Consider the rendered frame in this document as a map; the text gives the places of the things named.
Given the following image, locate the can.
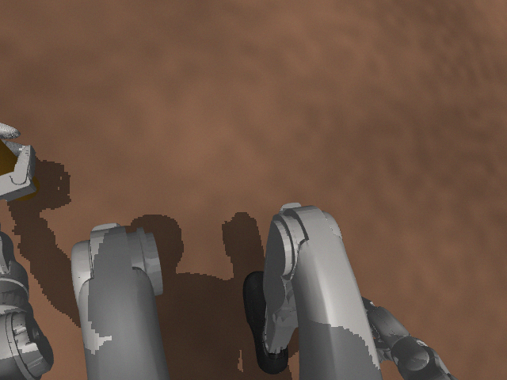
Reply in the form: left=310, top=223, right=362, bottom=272
left=0, top=139, right=40, bottom=201

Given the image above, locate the left robot hand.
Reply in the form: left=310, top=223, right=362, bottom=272
left=0, top=123, right=36, bottom=202

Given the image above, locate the right robot hand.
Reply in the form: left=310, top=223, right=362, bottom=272
left=361, top=296, right=412, bottom=363

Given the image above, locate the right robot foot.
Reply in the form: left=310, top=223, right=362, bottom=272
left=243, top=271, right=288, bottom=374

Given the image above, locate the left robot arm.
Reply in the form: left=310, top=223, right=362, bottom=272
left=0, top=223, right=54, bottom=380

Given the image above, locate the right robot arm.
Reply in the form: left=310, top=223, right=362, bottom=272
left=391, top=336, right=458, bottom=380

